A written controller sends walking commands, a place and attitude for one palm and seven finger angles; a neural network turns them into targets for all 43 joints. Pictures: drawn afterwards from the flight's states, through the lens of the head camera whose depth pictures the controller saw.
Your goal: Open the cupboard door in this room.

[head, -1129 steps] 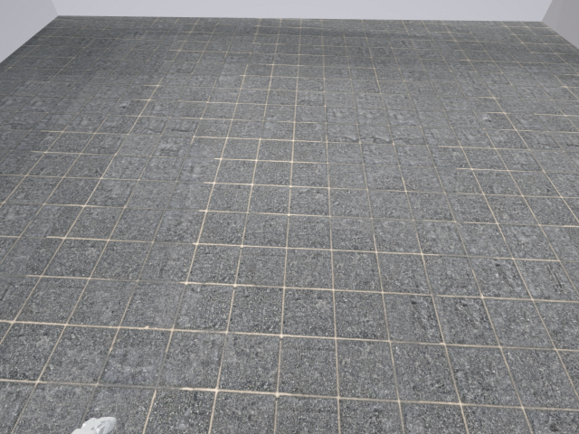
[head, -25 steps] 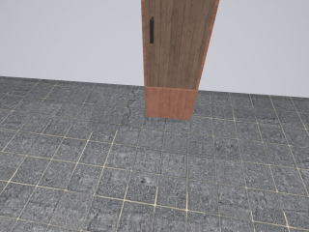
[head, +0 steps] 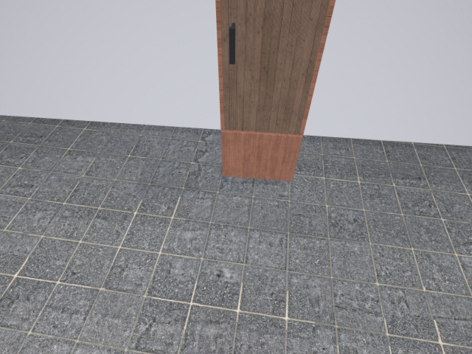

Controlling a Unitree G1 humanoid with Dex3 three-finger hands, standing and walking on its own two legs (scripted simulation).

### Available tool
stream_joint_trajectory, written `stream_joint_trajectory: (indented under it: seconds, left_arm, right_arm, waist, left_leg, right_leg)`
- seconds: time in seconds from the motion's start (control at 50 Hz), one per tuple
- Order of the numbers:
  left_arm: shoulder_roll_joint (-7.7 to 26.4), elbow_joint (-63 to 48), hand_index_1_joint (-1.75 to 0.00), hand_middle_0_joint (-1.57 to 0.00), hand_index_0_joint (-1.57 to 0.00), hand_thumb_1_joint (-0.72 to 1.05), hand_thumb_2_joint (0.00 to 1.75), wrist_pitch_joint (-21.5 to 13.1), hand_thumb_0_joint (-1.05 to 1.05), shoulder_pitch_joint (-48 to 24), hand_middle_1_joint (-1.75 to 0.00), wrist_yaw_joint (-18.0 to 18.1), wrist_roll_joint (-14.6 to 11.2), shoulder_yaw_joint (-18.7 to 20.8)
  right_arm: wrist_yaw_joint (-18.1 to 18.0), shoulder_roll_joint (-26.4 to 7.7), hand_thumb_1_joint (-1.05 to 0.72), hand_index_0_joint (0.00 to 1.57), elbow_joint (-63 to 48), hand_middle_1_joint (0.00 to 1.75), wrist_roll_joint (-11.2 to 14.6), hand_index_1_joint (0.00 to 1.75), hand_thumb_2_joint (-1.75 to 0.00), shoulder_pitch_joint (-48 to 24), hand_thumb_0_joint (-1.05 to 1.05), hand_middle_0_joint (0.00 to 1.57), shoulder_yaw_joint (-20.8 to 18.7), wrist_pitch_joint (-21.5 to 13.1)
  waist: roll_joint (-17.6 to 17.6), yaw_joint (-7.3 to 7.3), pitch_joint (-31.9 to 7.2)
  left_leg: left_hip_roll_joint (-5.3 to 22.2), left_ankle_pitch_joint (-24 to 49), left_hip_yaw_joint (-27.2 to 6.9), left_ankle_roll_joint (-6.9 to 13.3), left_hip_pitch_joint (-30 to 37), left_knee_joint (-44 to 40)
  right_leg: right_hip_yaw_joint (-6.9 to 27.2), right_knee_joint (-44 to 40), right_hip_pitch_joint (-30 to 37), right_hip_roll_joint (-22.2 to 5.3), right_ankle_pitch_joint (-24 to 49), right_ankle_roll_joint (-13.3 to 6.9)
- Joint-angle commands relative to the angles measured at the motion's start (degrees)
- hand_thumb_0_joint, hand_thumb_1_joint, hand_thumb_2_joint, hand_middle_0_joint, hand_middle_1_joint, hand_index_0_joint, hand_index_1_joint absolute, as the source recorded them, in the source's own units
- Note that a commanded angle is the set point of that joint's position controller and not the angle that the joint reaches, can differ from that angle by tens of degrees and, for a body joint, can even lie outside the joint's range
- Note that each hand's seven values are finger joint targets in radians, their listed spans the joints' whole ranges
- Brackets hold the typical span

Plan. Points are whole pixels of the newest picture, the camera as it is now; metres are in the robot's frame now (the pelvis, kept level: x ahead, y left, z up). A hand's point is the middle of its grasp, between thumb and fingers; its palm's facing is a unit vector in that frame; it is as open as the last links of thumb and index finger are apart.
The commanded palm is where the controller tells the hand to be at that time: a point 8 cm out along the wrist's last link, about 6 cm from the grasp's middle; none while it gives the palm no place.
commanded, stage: look at it before walking up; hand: left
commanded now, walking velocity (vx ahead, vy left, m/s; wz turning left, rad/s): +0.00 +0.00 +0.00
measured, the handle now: (232, 43) +1.10 +0.08 +0.02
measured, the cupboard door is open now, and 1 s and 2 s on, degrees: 0 0 0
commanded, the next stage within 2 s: walk to a spot facing it in 0.16 s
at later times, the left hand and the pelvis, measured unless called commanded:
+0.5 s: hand out of the picture +0.01 +0.20 -0.19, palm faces -0.01 -0.98 -0.19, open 7.4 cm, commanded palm none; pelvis +0.02 +0.01 -0.01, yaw -5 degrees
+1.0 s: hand (193, 319) +0.22 +0.11 -0.17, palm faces -0.22 -0.95 -0.20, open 7.4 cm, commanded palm none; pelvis +0.16 -0.06 +0.00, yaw -16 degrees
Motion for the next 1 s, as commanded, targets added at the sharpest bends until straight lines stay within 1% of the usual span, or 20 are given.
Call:
stream_joint_trajectory:
  seconds: [0.0,0.26,0.3,0.4,0.44,0.48,0.5,0.52,0.58,0.64,0.66,0.68,0.7,0.72,0.74,0.76,0.8,0.84,0.9,0.98]
  left_arm:
    - [7.1,-1.2,-0.30,-0.20,-0.20,0.90,0.90,-0.5,0.00,4.1,-0.30,0.4,0.2,1.1]
    - [8.9,-1.6,-0.30,-0.20,-0.20,0.90,0.90,-0.5,0.00,1.6,-0.30,-0.1,0.3,1.3]
    - [7.2,-1.1,-0.30,-0.20,-0.20,0.90,0.90,0.4,0.00,2.8,-0.30,-0.4,0.3,1.4]
    - [9.6,-4.1,-0.30,-0.20,-0.20,0.90,0.90,1.5,0.00,1.8,-0.30,-2.2,1.0,3.5]
    - [8.9,-5.6,-0.30,-0.20,-0.20,0.90,0.90,1.0,0.00,1.3,-0.30,-2.6,1.1,3.8]
    - [6.3,-7.9,-0.30,-0.20,-0.20,0.90,0.90,0.5,0.00,-1.5,-0.30,-3.1,1.0,3.6]
    - [5.8,-9.7,-0.30,-0.20,-0.20,0.90,0.90,0.5,0.00,-5.5,-0.30,-3.4,1.1,3.5]
    - [6.1,-11.1,-0.30,-0.20,-0.20,0.90,0.90,0.3,0.00,-9.3,-0.30,-3.6,1.2,3.7]
    - [5.1,-12.0,-0.30,-0.20,-0.20,0.90,0.90,0.3,0.00,-10.2,-0.30,-4.2,1.1,4.2]
    - [4.3,-10.7,-0.30,-0.20,-0.20,0.90,0.90,0.4,0.00,-5.1,-0.30,-4.8,1.0,4.4]
    - [5.1,-8.8,-0.30,-0.20,-0.20,0.90,0.90,0.4,0.00,0.3,-0.30,-4.7,1.1,4.8]
    - [7.3,-5.7,-0.30,-0.20,-0.20,0.90,0.90,0.1,0.00,9.8,-0.30,-4.3,1.3,5.3]
    - [13.6,-3.5,-0.30,-0.20,-0.20,0.90,0.90,-0.6,0.00,17.5,-0.30,-3.3,1.5,6.5]
    - [17.6,-2.9,-0.30,-0.20,-0.20,0.90,0.90,-0.8,0.00,19.6,-0.30,-2.4,0.6,6.8]
    - [18.1,-4.3,-0.30,-0.20,-0.20,0.90,0.90,-0.9,0.00,16.0,-0.30,-1.7,0.2,6.8]
    - [16.7,-5.8,-0.30,-0.20,-0.20,0.90,0.90,-1.2,0.00,10.9,-0.30,-1.7,0.4,6.5]
    - [12.2,-8.1,-0.30,-0.20,-0.20,0.90,0.90,-1.7,0.00,2.6,-0.30,-1.4,0.6,5.2]
    - [11.2,-8.1,-0.30,-0.20,-0.20,0.90,0.90,-2.3,0.00,1.1,-0.30,-1.4,1.0,4.6]
    - [10.9,-6.4,-0.30,-0.20,-0.20,0.90,0.90,-3.2,0.00,2.8,-0.30,-1.6,0.9,4.2]
    - [9.7,-4.4,-0.30,-0.20,-0.20,0.90,0.90,-3.6,0.00,5.4,-0.30,-1.3,0.7,3.5]
  right_arm:
    - [-0.2,-6.6,-0.90,0.20,-1.6,0.30,0.0,0.30,-0.90,2.7,0.00,0.20,-1.1,-0.6]
    - [0.0,-8.8,-0.90,0.20,-2.4,0.30,-0.3,0.30,-0.90,-0.3,0.00,0.20,-1.3,-0.8]
    - [0.2,-6.8,-0.90,0.20,-2.1,0.30,-0.6,0.30,-0.90,1.7,0.00,0.20,-1.3,-0.2]
    - [0.6,-9.8,-0.90,0.20,-5.8,0.30,-1.0,0.30,-0.90,0.9,0.00,0.20,-3.1,0.3]
    - [0.7,-10.7,-0.90,0.20,-6.8,0.30,-1.0,0.30,-0.90,2.4,0.00,0.20,-3.6,-0.4]
    - [0.5,-13.1,-0.90,0.20,-6.2,0.30,-1.2,0.30,-0.90,6.8,0.00,0.20,-4.3,-1.2]
    - [0.5,-13.8,-0.90,0.20,-5.5,0.30,-1.1,0.30,-0.90,9.7,0.00,0.20,-4.8,-1.8]
    - [0.4,-13.3,-0.90,0.20,-5.0,0.30,-1.4,0.30,-0.90,11.2,0.00,0.20,-4.7,-2.2]
    - [0.3,-12.2,-0.90,0.20,-6.0,0.30,-1.8,0.30,-0.90,7.5,0.00,0.20,-4.4,-2.8]
    - [0.6,-12.9,-0.90,0.20,-7.2,0.30,-1.8,0.30,-0.90,1.5,0.00,0.20,-4.7,-2.8]
    - [0.7,-13.2,-0.90,0.20,-7.4,0.30,-1.6,0.30,-0.90,-0.1,0.00,0.20,-4.7,-2.6]
    - [1.1,-13.3,-0.90,0.20,-8.0,0.30,-1.1,0.30,-0.90,-1.7,0.00,0.20,-4.8,-2.5]
    - [1.8,-10.3,-0.90,0.20,-9.7,0.30,-0.3,0.30,-0.90,-3.0,0.00,0.20,-4.0,-2.6]
    - [1.9,-7.4,-0.90,0.20,-13.2,0.30,0.0,0.30,-0.90,-5.8,0.00,0.20,-3.4,-2.3]
    - [1.9,-7.8,-0.90,0.20,-13.8,0.30,0.0,0.30,-0.90,-9.3,0.00,0.20,-3.5,-2.0]
    - [2.1,-7.5,-0.90,0.20,-13.6,0.30,-0.4,0.30,-0.90,-11.2,0.00,0.20,-3.8,-1.9]
    - [2.4,-7.2,-0.90,0.20,-11.2,0.30,-1.3,0.30,-0.90,-7.2,0.00,0.20,-4.0,-1.5]
    - [2.6,-6.4,-0.90,0.20,-9.6,0.30,-1.6,0.30,-0.90,-3.2,0.00,0.20,-3.7,-0.7]
    - [2.9,-5.7,-0.90,0.20,-9.6,0.30,-1.3,0.30,-0.90,-2.8,0.00,0.20,-3.6,-0.3]
    - [3.2,-5.1,-0.90,0.20,-11.8,0.30,-0.9,0.30,-0.90,-9.0,0.00,0.20,-2.7,-0.5]
  waist:
    - [-0.8,-0.06,2.3]
    - [-0.3,-0.09,1.3]
    - [-0.1,-0.32,1.7]
    - [-0.2,-0.29,7.4]
    - [1.9,-1.14,7.2]
    - [11.7,-3.20,6.3]
    - [14.4,-4.91,5.1]
    - [11.0,-5.79,5.9]
    - [6.1,-3.04,5.1]
    - [5.4,0.74,2.3]
    - [2.8,3.73,0.5]
    - [-3.6,8.38,-3.4]
    - [-18.7,11.89,-6.7]
    - [-23.8,10.94,-5.3]
    - [-16.2,9.99,-2.4]
    - [-10.0,7.98,2.3]
    - [-0.6,3.02,2.4]
    - [-3.0,0.71,0.5]
    - [-5.7,-0.08,-0.1]
    - [-6.4,1.22,1.1]
  left_leg:
    - [4.4,10.4,-5.0,2.1,1.1,-2.5]
    - [4.8,8.6,-4.7,2.0,2.5,-3.0]
    - [4.5,0.3,-3.0,1.5,2.2,-0.9]
    - [6.2,-21.1,-3.6,2.8,-4.8,2.4]
    - [8.4,-23.5,-6.5,4.3,-3.2,1.8]
    - [16.6,-26.5,-15.8,7.9,4.3,-7.2]
    - [21.7,-21.6,-19.8,11.1,9.5,-10.6]
    - [24.0,-14.3,-20.1,12.6,10.8,-11.2]
    - [23.0,-1.0,-10.4,10.9,7.8,-9.3]
    - [18.6,-0.5,0.0,6.9,0.0,-4.5]
    - [16.3,1.6,3.3,5.3,-4.0,2.1]
    - [12.6,7.0,7.7,3.4,-7.8,15.0]
    - [7.0,-2.4,10.5,0.8,-19.3,33.8]
    - [0.4,-22.4,4.8,-0.9,-31.6,48.3]
    - [2.6,-20.8,-2.1,-0.6,-34.7,54.6]
    - [4.4,-14.8,-5.1,-0.4,-36.6,57.1]
    - [6.9,-5.9,-5.8,-0.8,-31.3,51.8]
    - [6.3,-2.9,-4.3,-1.8,-27.0,46.5]
    - [5.4,-0.5,-3.5,-2.6,-27.9,40.9]
    - [4.3,1.4,-2.2,-2.4,-28.9,31.4]
  right_leg:
    - [6.3,-4.5,-4.4,-6.8,14.1,-0.4]
    - [7.0,-5.5,-4.6,-7.1,11.7,-0.4]
    - [8.0,-4.4,-6.7,-6.4,2.0,-0.8]
    - [12.4,-1.1,-16.1,-5.2,-19.3,-3.2]
    - [12.0,4.4,-20.6,-3.6,-18.8,-3.3]
    - [3.5,20.2,-29.4,1.3,-12.2,-1.2]
    - [2.1,30.3,-35.3,-0.4,-13.6,-0.4]
    - [4.3,35.3,-39.1,-3.4,-14.6,0.0]
    - [5.2,33.1,-35.6,-7.1,-11.7,0.6]
    - [0.5,20.2,-19.7,-5.0,-5.9,0.2]
    - [-1.9,15.9,-10.4,-2.5,-0.7,-0.3]
    - [-3.3,11.6,0.9,0.4,3.0,-1.0]
    - [12.6,2.4,10.7,-9.9,-2.2,-4.2]
    - [36.8,-6.3,12.4,-21.0,2.2,-9.9]
    - [42.6,-9.3,6.7,-23.9,-1.7,-12.7]
    - [40.9,-10.1,1.3,-23.2,-8.6,-12.8]
    - [29.4,-9.3,-5.2,-19.3,-7.9,-9.8]
    - [20.6,-8.7,-7.3,-15.2,2.4,-7.8]
    - [14.9,-7.6,-3.8,-13.1,16.6,-7.4]
    - [11.6,-6.4,0.5,-12.0,30.0,-7.4]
